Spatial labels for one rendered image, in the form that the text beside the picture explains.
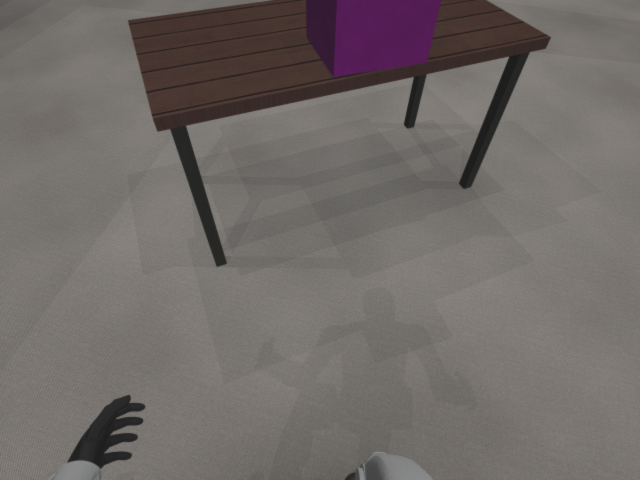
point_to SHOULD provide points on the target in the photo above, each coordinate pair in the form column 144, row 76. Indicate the robot left forearm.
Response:
column 77, row 470

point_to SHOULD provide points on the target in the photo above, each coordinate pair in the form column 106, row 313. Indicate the left robot hand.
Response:
column 97, row 439

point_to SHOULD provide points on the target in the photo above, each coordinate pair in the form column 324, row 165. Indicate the robot right thigh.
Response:
column 390, row 467

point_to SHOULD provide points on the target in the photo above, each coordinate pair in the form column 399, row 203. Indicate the right robot shin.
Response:
column 374, row 454

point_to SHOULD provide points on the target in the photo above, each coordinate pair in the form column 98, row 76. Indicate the table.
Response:
column 208, row 64

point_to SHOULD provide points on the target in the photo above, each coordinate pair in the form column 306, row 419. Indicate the carton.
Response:
column 357, row 36

